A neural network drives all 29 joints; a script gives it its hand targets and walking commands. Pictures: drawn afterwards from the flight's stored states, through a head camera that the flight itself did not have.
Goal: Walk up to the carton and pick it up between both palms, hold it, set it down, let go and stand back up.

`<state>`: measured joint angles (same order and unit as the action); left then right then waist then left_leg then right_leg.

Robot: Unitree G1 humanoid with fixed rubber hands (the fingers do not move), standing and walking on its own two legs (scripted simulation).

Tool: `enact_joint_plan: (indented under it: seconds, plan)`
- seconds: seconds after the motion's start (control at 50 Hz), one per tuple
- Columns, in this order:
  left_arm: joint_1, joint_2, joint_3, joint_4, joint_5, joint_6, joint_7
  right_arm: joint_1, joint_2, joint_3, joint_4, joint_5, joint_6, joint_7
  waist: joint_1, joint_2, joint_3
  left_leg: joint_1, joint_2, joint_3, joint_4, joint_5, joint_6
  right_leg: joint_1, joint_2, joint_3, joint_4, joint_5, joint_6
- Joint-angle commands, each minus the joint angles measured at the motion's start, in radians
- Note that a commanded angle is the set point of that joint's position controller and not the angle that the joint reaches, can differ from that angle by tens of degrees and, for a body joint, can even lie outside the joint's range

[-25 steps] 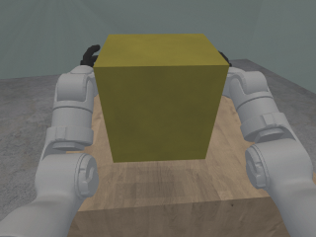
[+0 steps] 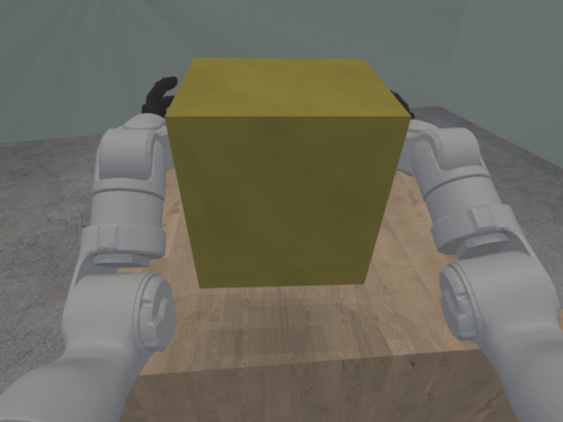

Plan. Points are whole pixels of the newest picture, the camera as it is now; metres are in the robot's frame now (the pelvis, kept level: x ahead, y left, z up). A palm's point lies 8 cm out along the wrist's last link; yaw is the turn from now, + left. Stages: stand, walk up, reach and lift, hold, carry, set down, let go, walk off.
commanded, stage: hold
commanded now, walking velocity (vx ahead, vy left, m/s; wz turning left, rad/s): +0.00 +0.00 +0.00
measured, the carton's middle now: (281, 174) +0.36 +0.00 +0.25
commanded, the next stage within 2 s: set down in 0.26 s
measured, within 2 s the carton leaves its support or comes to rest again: neither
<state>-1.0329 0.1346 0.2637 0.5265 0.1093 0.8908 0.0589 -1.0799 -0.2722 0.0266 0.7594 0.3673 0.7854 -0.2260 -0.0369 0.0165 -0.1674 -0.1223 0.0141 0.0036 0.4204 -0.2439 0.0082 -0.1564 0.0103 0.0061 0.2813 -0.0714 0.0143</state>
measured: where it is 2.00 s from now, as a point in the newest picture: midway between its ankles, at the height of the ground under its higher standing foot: outside the picture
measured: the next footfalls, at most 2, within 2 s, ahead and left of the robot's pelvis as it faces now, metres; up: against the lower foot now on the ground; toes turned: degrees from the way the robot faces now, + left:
none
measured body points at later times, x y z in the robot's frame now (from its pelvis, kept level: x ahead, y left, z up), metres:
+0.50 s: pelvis +0.00 +0.00 +0.00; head -0.08 +0.01 +0.44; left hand +0.40 +0.15 +0.30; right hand +0.40 -0.17 +0.29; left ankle -0.01 +0.11 -0.75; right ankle +0.06 -0.13 -0.75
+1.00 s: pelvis +0.01 +0.01 +0.00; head -0.05 +0.02 +0.45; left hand +0.43 +0.16 +0.29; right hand +0.42 -0.16 +0.24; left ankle -0.01 +0.11 -0.75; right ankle +0.05 -0.13 -0.75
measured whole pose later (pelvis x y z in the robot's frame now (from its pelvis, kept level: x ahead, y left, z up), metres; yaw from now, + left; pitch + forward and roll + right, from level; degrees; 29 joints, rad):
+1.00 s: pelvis +0.01 +0.01 +0.00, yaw +0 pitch -3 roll -2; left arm -1.03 0.13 0.32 0.62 0.15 0.64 0.02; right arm -0.99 -0.14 -0.12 0.81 0.19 0.48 -0.19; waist -0.07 0.02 -0.10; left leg -0.12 0.01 0.00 0.42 -0.25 0.01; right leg -0.14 0.01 0.01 0.24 -0.06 0.02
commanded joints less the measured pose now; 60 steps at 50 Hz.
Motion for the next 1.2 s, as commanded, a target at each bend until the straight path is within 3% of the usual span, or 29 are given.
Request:
enact_joint_plan:
  seconds: [0.0,0.04,0.1,0.12,0.16,0.18,0.2,0.22,0.24,0.26,0.36,0.44,0.46,0.48,0.52,0.54,0.56,0.6,0.64,0.68,0.8,0.82,0.9,0.98,1.0,1.04,1.1,1.14,1.18]
  plan:
    - [-0.865,-0.672,-0.273,-0.113,-0.184,-0.086,-0.176,-1.092,0.653,0.122,-0.397,0.189,-0.107,0.189,-0.018,0.041,-0.408,-0.201,0.011,-0.098,-0.14,0.115,-0.048,0.328,0.098,0.058,0.042,0.095,-0.037]
    - [-0.87,-0.647,-0.223,-0.053,-0.153,-0.095,-0.185,-1.033,0.661,0.098,-0.291,0.156,-0.102,0.192,-0.016,0.045,-0.309,-0.246,0.012,-0.092,-0.163,0.021,-0.037,0.307,0.093,0.066,0.03,0.035,-0.038]
    - [-0.843,-0.647,-0.199,-0.006,-0.144,-0.1,-0.189,-1.06,0.661,0.088,-0.308,0.141,-0.11,0.201,-0.01,-0.002,-0.287,-0.28,0.017,-0.1,-0.187,-0.046,-0.012,0.308,0.092,0.061,0.035,0.004,-0.027]
    - [-0.872,-0.634,-0.2,-0.036,-0.144,-0.114,-0.189,-1.086,0.7,0.126,-0.333,0.153,-0.116,0.205,0.018,-0.014,-0.331,-0.275,0.004,-0.087,-0.183,-0.032,0.001,0.33,0.09,0.056,0.032,0.01,-0.023]
    - [-0.932,-0.668,-0.228,-0.037,-0.166,-0.117,-0.182,-1.109,0.673,0.093,-0.326,0.147,-0.121,0.196,-0.024,0.032,-0.349,-0.277,0.013,-0.103,-0.18,-0.039,-0.024,0.32,0.092,0.055,0.044,0.03,-0.036]
    - [-0.863,-0.657,-0.215,0.003,-0.16,-0.113,-0.182,-1.115,0.686,0.118,-0.347,0.159,-0.126,0.201,0.014,0.009,-0.346,-0.277,0.01,-0.093,-0.17,0.004,-0.013,0.323,0.098,0.056,0.045,0.047,-0.031]
    - [-0.904,-0.674,-0.252,-0.039,-0.187,-0.125,-0.178,-1.108,0.664,0.095,-0.346,0.144,-0.127,0.199,-0.031,0.029,-0.382,-0.262,0.022,-0.111,-0.176,0.008,-0.029,0.326,0.097,0.054,0.049,0.055,-0.032]
    - [-0.895,-0.673,-0.236,0.013,-0.166,-0.122,-0.184,-1.099,0.669,0.082,-0.312,0.142,-0.124,0.197,-0.02,0.039,-0.352,-0.279,0.008,-0.095,-0.172,-0.031,-0.025,0.307,0.088,0.067,0.034,0.022,-0.037]
    - [-0.921,-0.696,-0.267,-0.076,-0.181,-0.126,-0.177,-1.106,0.689,0.11,-0.37,0.157,-0.136,0.199,-0.02,0.055,-0.422,-0.254,0.015,-0.1,-0.169,0.032,-0.032,0.35,0.1,0.052,0.056,0.086,-0.031]
    - [-0.868,-0.71,-0.294,-0.157,-0.229,-0.098,-0.178,-0.967,0.719,0.1,-0.432,0.197,-0.099,0.185,-0.083,0.021,-0.357,-0.199,-0.018,-0.09,-0.147,0.131,-0.025,0.357,0.096,0.036,0.037,0.148,-0.029]
    - [-0.899,-0.642,-0.245,-0.178,-0.234,-0.104,-0.181,-1.021,0.722,0.13,-0.455,0.2,-0.093,0.165,-0.052,-0.001,-0.429,-0.15,-0.052,-0.08,-0.088,0.211,-0.024,0.316,0.078,0.029,0.025,0.173,-0.025]
    - [-0.952,-0.688,-0.32,-0.243,-0.268,-0.143,-0.173,-1.026,0.705,0.099,-0.431,0.172,-0.129,0.172,-0.09,0.074,-0.521,-0.096,-0.029,-0.102,-0.079,0.29,-0.069,0.318,0.084,0.019,0.044,0.209,-0.047]
    - [-0.928,-0.677,-0.293,-0.242,-0.241,-0.151,-0.17,-1.006,0.702,0.109,-0.407,0.174,-0.146,0.176,-0.078,0.081,-0.507,-0.087,-0.033,-0.095,-0.075,0.323,-0.074,0.335,0.088,0.015,0.035,0.215,-0.044]
    - [-0.931,-0.687,-0.308,-0.208,-0.244,-0.161,-0.173,-0.98,0.685,0.084,-0.367,0.15,-0.153,0.171,-0.105,0.09,-0.483,-0.085,-0.025,-0.105,-0.08,0.299,-0.083,0.329,0.085,0.016,0.033,0.195,-0.049]
    - [-0.863,-0.656,-0.239,-0.124,-0.201,-0.177,-0.183,-0.99,0.692,0.081,-0.339,0.119,-0.177,0.174,-0.063,0.037,-0.422,-0.078,-0.034,-0.08,-0.087,0.268,-0.068,0.302,0.079,0.003,0.012,0.157,-0.043]
    - [-0.867,-0.657,-0.229,-0.096,-0.177,-0.197,-0.186,-0.946,0.669,0.038,-0.278,0.084,-0.199,0.18,-0.089,0.087,-0.402,-0.103,-0.024,-0.088,-0.105,0.209,-0.081,0.315,0.079,-0.003,0.024,0.125,-0.047]
    - [-0.822,-0.635,-0.198,-0.061,-0.152,-0.211,-0.196,-0.925,0.669,0.039,-0.278,0.07,-0.213,0.182,-0.076,0.044,-0.363,-0.113,-0.03,-0.084,-0.112,0.186,-0.064,0.308,0.079,-0.005,0.014,0.109,-0.042]
    - [-0.788,-0.614,-0.179,0.01,-0.118,-0.215,-0.214,-0.918,0.649,-0.004,-0.244,0.02,-0.235,0.181,-0.105,0.034,-0.304,-0.127,-0.028,-0.081,-0.139,0.124,-0.056,0.316,0.076,-0.019,0.008,0.08,-0.032]
    - [-0.755,-0.547,-0.094,0.051,-0.072,-0.232,-0.236,-0.888,0.667,0.0,-0.186,-0.003,-0.246,0.177,-0.072,-0.026,-0.252,-0.115,-0.052,-0.054,-0.136,0.113,-0.025,0.326,0.057,-0.014,-0.017,0.062,-0.018]
    - [-0.701,-0.547,-0.062,0.086,-0.028,-0.242,-0.258,-0.862,0.67,-0.03,-0.181,-0.046,-0.283,0.171,-0.081,-0.024,-0.239,-0.111,-0.062,-0.051,-0.143,0.115,-0.015,0.333,0.051,-0.017,-0.013,0.073,-0.011]
    - [-0.657,-0.597,-0.166,-0.011,-0.055,-0.302,-0.259,-0.799,0.688,0.048,-0.29,-0.033,-0.379,0.158,-0.09,0.004,-0.374,0.062,-0.067,-0.045,-0.096,0.393,-0.04,0.402,0.081,-0.039,0.007,0.267,-0.002]
    - [-0.665,-0.59,-0.162,0.0,-0.05,-0.307,-0.257,-0.821,0.71,0.058,-0.298,-0.035,-0.389,0.157,-0.069,-0.014,-0.377,0.061,-0.073,-0.034,-0.092,0.382,-0.034,0.396,0.08,-0.034,0.0,0.258,-0.001]
    - [-0.582,-0.583,-0.126,0.044,-0.016,-0.309,-0.274,-0.725,0.66,0.031,-0.273,-0.082,-0.405,0.148,-0.108,-0.032,-0.326,0.091,-0.067,-0.033,-0.106,0.376,-0.03,0.415,0.075,-0.046,-0.018,0.245,-0.004]
    - [-0.574,-0.64,-0.204,-0.036,-0.05,-0.327,-0.255,-0.759,0.68,0.07,-0.387,-0.055,-0.45,0.145,-0.109,0.018,-0.373,0.121,-0.067,-0.042,-0.093,0.422,-0.044,0.377,0.078,-0.059,-0.009,0.239,-0.002]
    - [-0.544,-0.617,-0.183,0.015,-0.041,-0.326,-0.26,-0.766,0.687,0.08,-0.384,-0.071,-0.451,0.146,-0.083,-0.015,-0.342,0.104,-0.072,-0.034,-0.089,0.407,-0.038,0.381,0.078,-0.059,-0.015,0.23,-0.002]
    - [-0.521,-0.655,-0.247,-0.029,-0.078,-0.341,-0.251,-0.794,0.677,0.103,-0.474,-0.071,-0.482,0.145,-0.098,-0.011,-0.407,0.157,-0.062,-0.04,-0.075,0.473,-0.042,0.364,0.087,-0.062,-0.015,0.266,0.001]
    - [-0.539,-0.67,-0.249,-0.008,-0.071,-0.353,-0.247,-0.78,0.678,0.085,-0.443,-0.08,-0.497,0.147,-0.107,0.005,-0.388,0.149,-0.063,-0.038,-0.073,0.427,-0.049,0.353,0.084,-0.065,-0.019,0.228,-0.014]
    - [-0.53,-0.662,-0.256,0.015,-0.06,-0.362,-0.257,-0.735,0.663,0.048,-0.382,-0.114,-0.501,0.145,-0.143,0.012,-0.35,0.152,-0.054,-0.046,-0.08,0.392,-0.057,0.33,0.081,-0.065,-0.026,0.189,-0.017]
    - [-0.49,-0.632,-0.214,0.055,-0.029,-0.353,-0.257,-0.708,0.648,0.056,-0.365,-0.124,-0.504,0.15,-0.109,-0.006,-0.297,0.11,-0.055,-0.036,-0.099,0.347,-0.042,0.353,0.079,-0.067,-0.032,0.165,-0.016]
